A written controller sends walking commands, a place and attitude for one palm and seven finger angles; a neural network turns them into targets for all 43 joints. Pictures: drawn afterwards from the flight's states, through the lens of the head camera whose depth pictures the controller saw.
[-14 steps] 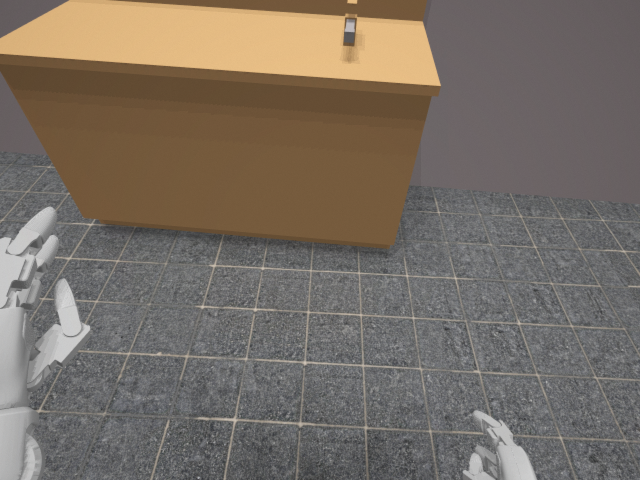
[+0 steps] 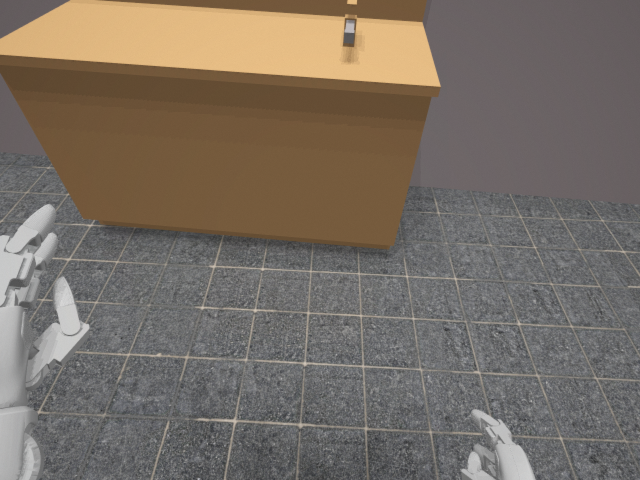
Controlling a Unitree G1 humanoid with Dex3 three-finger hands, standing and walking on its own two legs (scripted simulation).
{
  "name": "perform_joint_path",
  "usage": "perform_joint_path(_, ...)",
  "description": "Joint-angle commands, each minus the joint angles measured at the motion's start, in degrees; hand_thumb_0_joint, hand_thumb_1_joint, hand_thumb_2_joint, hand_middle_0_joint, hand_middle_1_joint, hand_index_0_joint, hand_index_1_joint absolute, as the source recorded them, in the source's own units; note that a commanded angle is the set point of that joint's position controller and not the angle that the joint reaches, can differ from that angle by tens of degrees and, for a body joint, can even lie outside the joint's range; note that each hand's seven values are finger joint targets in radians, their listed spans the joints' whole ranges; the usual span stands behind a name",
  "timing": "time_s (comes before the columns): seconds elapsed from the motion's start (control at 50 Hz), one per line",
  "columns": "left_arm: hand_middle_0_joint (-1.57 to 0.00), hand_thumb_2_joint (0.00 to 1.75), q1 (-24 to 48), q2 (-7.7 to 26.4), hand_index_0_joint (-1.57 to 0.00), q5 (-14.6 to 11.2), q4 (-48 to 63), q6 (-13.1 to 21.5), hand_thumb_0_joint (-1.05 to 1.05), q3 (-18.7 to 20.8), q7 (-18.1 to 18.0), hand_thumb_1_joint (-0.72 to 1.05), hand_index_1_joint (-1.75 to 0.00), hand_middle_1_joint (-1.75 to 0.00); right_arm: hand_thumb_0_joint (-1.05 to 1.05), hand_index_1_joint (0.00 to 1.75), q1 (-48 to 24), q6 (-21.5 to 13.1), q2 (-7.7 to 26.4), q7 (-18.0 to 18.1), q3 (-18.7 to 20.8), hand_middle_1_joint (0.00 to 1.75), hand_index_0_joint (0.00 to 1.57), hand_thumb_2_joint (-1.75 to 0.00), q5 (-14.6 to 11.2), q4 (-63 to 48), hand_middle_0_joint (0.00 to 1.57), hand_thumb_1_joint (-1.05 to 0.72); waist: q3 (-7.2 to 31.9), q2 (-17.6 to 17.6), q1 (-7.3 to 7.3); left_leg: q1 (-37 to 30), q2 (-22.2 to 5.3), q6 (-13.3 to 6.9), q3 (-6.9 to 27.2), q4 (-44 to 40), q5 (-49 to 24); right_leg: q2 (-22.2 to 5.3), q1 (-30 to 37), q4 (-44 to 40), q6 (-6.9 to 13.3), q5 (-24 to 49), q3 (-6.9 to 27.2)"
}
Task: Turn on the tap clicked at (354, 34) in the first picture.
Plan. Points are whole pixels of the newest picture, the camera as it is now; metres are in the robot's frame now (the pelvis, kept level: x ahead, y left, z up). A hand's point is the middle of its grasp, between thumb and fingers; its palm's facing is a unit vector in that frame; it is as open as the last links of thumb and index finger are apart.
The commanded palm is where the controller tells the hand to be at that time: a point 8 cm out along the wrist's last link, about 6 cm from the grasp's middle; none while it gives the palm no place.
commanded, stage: look at it before walking up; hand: left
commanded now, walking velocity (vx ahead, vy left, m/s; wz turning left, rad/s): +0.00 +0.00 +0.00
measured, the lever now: (349, 36) +1.21 +0.00 +0.08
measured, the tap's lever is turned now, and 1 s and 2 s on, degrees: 0 0 0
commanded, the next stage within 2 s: walk to a spot facing it in 0.12 s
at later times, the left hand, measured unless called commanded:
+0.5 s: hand (95, 312) +0.23 +0.23 +0.16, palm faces +0.44 -0.82 -0.36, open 7.4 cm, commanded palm +0.18 +0.27 +0.18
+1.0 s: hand (177, 196) +0.38 +0.20 +0.18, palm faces +0.34 -0.85 -0.41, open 7.4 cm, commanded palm +0.32 +0.25 +0.18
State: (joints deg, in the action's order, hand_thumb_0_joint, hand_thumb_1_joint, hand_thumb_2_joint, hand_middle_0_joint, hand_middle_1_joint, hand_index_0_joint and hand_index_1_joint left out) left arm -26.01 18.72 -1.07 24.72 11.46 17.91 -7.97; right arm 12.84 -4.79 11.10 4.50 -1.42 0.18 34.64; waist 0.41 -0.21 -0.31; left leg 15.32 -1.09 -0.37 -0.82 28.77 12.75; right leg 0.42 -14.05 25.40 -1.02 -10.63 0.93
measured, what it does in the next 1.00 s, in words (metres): walks ahead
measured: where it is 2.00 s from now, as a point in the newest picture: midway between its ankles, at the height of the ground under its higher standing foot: (341, 446)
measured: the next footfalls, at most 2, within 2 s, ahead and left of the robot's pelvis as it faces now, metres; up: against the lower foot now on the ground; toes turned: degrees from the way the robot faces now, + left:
right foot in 1.10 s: +0.31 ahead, -0.16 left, +0.00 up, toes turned -13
left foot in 1.50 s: +0.43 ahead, +0.09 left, +0.00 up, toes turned +14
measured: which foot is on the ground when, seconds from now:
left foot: down 0.00-1.00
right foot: down 0.00-0.76, up 0.78-1.00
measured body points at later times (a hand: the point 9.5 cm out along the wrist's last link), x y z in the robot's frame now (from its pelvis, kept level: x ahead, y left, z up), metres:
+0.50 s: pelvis +0.02 -0.01 -0.01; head +0.00 -0.01 +0.44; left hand +0.20 +0.28 +0.18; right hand +0.16 -0.24 -0.10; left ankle +0.03 +0.11 -0.74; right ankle +0.03 -0.13 -0.73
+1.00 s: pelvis +0.15 -0.02 +0.00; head +0.17 -0.01 +0.45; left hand +0.36 +0.25 +0.20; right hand +0.29 -0.23 -0.09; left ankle +0.10 +0.11 -0.74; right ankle +0.19 -0.14 -0.69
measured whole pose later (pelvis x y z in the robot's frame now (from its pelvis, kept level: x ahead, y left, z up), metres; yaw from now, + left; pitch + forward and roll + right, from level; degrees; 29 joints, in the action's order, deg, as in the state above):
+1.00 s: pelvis +0.15 -0.02 +0.00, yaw -3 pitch +1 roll -2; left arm -27.0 20.2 -0.5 29.8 12.3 20.3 -8.5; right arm 13.1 -6.2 7.2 3.5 -1.8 0.6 35.0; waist -1.3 -0.9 0.8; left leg 7.7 -7.5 1.8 -10.2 26.6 18.8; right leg -4.3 -29.6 50.9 -1.5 -19.6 -8.1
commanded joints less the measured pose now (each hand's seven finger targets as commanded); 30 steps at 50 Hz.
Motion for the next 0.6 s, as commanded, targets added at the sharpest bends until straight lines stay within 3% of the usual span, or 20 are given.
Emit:
perform_joint_path(0.0,-0.20,0.90,4.4,9.7,-0.20,0.0,11.5,3.3,0.00,6.3,-1.2,0.90,-0.30,-0.30,0.00,0.30,-5.5,-2.9,7.2,0.6,2.7,0.30,0.20,-0.90,-0.1,-9.1,0.20,-0.90,4.6,-2.8,0.06,2.5,-2.9,-0.1,2.4,-7.6,0.5,-1.8,4.2,-3.5,0.7,1.2,1.8)
perform_joint_path(0.14,-0.20,0.90,3.5,9.4,-0.20,0.0,10.5,3.2,0.00,6.1,-1.2,0.90,-0.30,-0.30,0.00,0.30,-5.4,-2.7,7.0,0.5,2.6,0.30,0.20,-0.90,-0.1,-9.0,0.20,-0.90,4.8,-1.4,0.05,2.7,-2.9,-0.3,2.5,-6.9,-0.4,-2.3,4.6,-3.5,0.8,1.8,2.0)
perform_joint_path(0.2,-0.20,0.90,4.4,9.8,-0.20,0.0,11.5,3.2,0.00,6.2,-1.2,0.90,-0.30,-0.30,0.00,0.30,-5.9,-2.7,7.1,0.6,2.7,0.30,0.20,-0.90,0.0,-9.0,0.20,-0.90,4.5,-2.3,0.13,2.1,-2.6,-0.2,2.0,-6.6,0.6,-2.4,3.6,-4.5,0.9,1.0,2.6)
perform_joint_path(0.24,-0.20,0.90,5.1,9.9,-0.20,0.0,12.1,3.4,0.00,5.9,-1.3,0.90,-0.30,-0.30,0.00,0.30,-5.6,-2.7,7.2,0.6,2.8,0.30,0.20,-0.90,0.1,-8.8,0.20,-0.90,5.6,-1.6,0.33,1.8,-3.2,-0.9,2.3,-6.2,6.9,-3.0,2.9,-3.1,1.6,-5.7,3.2)
perform_joint_path(0.3,-0.20,0.90,6.0,9.6,-0.20,0.4,13.0,3.0,0.00,5.7,-1.7,0.90,-0.30,-0.30,0.00,0.30,-6.1,-2.2,7.7,1.3,3.1,0.30,0.20,-0.90,0.3,-9.1,0.20,-0.90,2.2,-4.3,0.60,4.4,-4.9,-2.7,5.1,-7.7,24.6,-2.6,-3.1,-1.6,2.8,-21.5,3.8)
perform_joint_path(0.34,-0.20,0.90,7.1,9.1,-0.20,0.8,13.4,2.9,0.00,5.5,-2.1,0.90,-0.30,-0.30,0.00,0.30,-5.5,-2.1,7.6,1.6,2.8,0.30,0.20,-0.90,0.5,-8.8,0.20,-0.90,-0.1,-7.3,1.19,5.3,-7.7,-4.3,9.9,-9.9,27.5,-1.1,-5.1,3.3,3.0,-20.8,1.4)
perform_joint_path(0.38,-0.20,0.90,6.6,9.4,-0.20,0.9,12.6,3.0,0.00,6.3,-2.4,0.90,-0.30,-0.30,0.00,0.30,-5.0,-2.2,7.6,1.8,2.9,0.30,0.20,-0.90,0.5,-8.3,0.20,-0.90,1.1,-9.2,1.18,3.7,-11.4,-6.4,14.7,-11.1,26.1,0.2,-5.1,9.1,2.4,-16.1,-2.2)
perform_joint_path(0.42,-0.20,0.90,6.0,8.3,-0.20,1.0,11.6,3.0,0.00,5.5,-2.1,0.90,-0.30,-0.30,0.00,0.30,-4.8,-2.2,7.6,1.7,3.0,0.30,0.20,-0.90,0.5,-8.2,0.20,-0.90,1.3,-9.8,1.09,5.9,-11.8,-6.3,14.2,-10.9,26.4,0.3,-2.3,8.4,2.3,-16.1,-3.8)
perform_joint_path(0.44,-0.20,0.90,5.6,8.4,-0.20,1.1,11.3,2.9,0.00,5.5,-2.1,0.90,-0.30,-0.30,0.00,0.30,-5.1,-2.1,7.5,1.6,3.0,0.30,0.20,-0.90,0.5,-8.3,0.20,-0.90,0.5,-10.4,0.97,8.2,-11.0,-5.8,11.9,-9.8,26.4,-0.1,-0.3,6.9,2.7,-16.0,-3.8)
perform_joint_path(0.46,-0.20,0.90,5.8,8.5,-0.20,1.1,11.4,2.9,0.00,5.5,-2.1,0.90,-0.30,-0.30,0.00,0.30,-4.9,-2.1,7.5,1.4,3.0,0.30,0.20,-0.90,0.5,-8.3,0.20,-0.90,0.2,-9.0,0.91,10.1,-9.6,-4.9,9.5,-7.4,25.3,-0.8,1.4,5.0,3.4,-16.7,-2.5)
perform_joint_path(0.48,-0.20,0.90,6.1,8.8,-0.20,1.1,11.1,2.9,0.00,5.5,-2.0,0.90,-0.30,-0.30,0.00,0.30,-4.9,-2.0,7.3,1.3,3.0,0.30,0.20,-0.90,0.6,-8.4,0.20,-0.90,-0.8,-4.6,0.82,11.8,-7.3,-3.7,6.1,-2.3,23.1,-3.2,1.2,1.6,5.0,-19.7,2.4)
perform_joint_path(0.5,-0.20,0.90,6.3,9.7,-0.20,1.1,10.5,2.8,0.00,6.2,-1.9,0.90,-0.30,-0.30,0.00,0.30,-5.0,-2.0,7.3,1.2,3.2,0.30,0.20,-0.90,0.6,-8.3,0.20,-0.90,-1.3,2.3,0.63,15.0,-4.1,-2.3,1.5,5.1,21.5,-7.5,1.7,-2.6,7.5,-24.9,10.5)
perform_joint_path(0.52,-0.20,0.90,7.0,10.4,-0.20,1.1,10.3,3.0,0.00,6.2,-2.0,0.90,-0.30,-0.30,0.00,0.30,-5.0,-2.0,6.4,1.0,2.9,0.30,0.20,-0.90,0.5,-8.0,0.20,-0.90,-1.9,10.8,0.39,19.9,-1.0,-0.9,-2.5,14.1,17.6,-13.6,4.9,-7.6,10.6,-26.7,21.3)
perform_joint_path(0.54,-0.20,0.90,8.2,11.6,-0.20,1.1,10.7,3.3,0.00,7.0,-2.4,0.90,-0.30,-0.30,0.00,0.30,-5.4,-2.3,6.3,0.7,2.9,0.30,0.20,-0.90,0.1,-7.8,0.20,-0.90,-0.9,13.5,0.12,22.5,-0.3,0.0,-3.3,22.4,15.4,-19.1,8.3,-10.4,14.0,-22.9,29.1)
perform_joint_path(0.56,-0.20,0.90,8.1,11.7,-0.20,1.0,10.4,3.8,0.00,7.1,-2.6,0.90,-0.30,-0.30,0.00,0.30,-5.9,-2.5,6.4,0.5,2.8,0.30,0.20,-0.90,0.2,-7.7,0.20,-0.90,-0.4,10.3,-0.30,24.0,-1.8,0.3,-1.0,25.6,17.3,-21.2,9.5,-10.7,16.2,-19.9,30.3)
perform_joint_path(0.58,-0.20,0.90,7.7,11.8,-0.20,1.1,11.0,4.0,0.00,7.0,-2.6,0.90,-0.30,-0.30,0.00,0.30,-5.8,-2.3,6.4,0.4,2.6,0.30,0.20,-0.90,0.2,-7.4,0.20,-0.90,-1.6,8.3,-0.36,23.8,-3.0,0.3,-0.1,25.7,17.3,-20.8,8.7,-10.3,16.5,-14.6,28.0)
